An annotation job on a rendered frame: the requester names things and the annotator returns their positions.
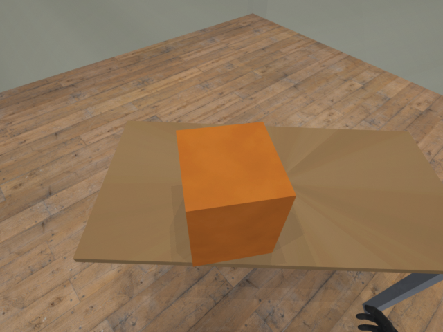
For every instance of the right robot hand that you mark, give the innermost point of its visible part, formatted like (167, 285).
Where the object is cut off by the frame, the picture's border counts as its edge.
(384, 324)

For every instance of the table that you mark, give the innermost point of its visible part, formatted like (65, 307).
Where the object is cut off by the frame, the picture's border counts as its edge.
(366, 200)

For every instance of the carton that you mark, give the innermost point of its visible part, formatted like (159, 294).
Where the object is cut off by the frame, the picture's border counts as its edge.
(236, 192)

